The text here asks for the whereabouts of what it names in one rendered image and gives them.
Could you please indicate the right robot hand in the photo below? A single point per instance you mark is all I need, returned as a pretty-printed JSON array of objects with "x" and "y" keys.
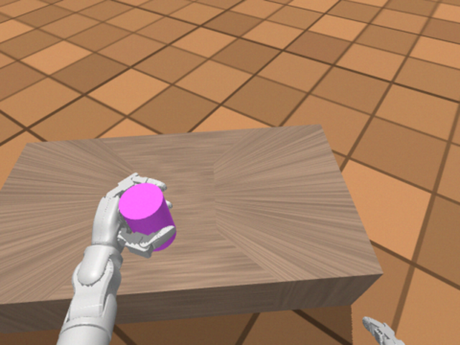
[{"x": 383, "y": 334}]

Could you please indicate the left robot arm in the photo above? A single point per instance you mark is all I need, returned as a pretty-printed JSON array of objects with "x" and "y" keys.
[{"x": 91, "y": 316}]

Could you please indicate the left robot hand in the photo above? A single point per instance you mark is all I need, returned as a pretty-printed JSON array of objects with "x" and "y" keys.
[{"x": 110, "y": 227}]

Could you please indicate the can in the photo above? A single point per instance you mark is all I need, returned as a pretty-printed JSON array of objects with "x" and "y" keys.
[{"x": 144, "y": 208}]

